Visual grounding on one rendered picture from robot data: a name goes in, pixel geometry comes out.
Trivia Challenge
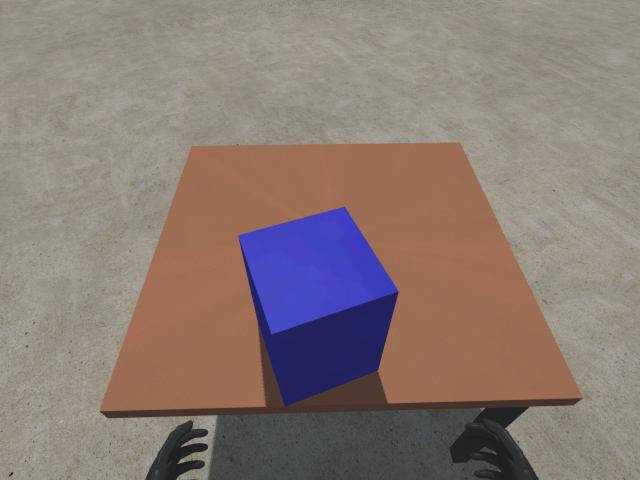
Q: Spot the robot left hand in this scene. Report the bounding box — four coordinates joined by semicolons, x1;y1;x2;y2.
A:
145;420;208;480

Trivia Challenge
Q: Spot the carton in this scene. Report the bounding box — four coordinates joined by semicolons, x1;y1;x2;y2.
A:
238;207;399;407

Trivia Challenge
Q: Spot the table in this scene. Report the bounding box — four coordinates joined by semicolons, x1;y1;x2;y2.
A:
99;142;583;463

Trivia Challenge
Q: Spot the robot right hand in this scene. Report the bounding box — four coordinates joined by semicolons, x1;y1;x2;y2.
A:
465;418;538;480

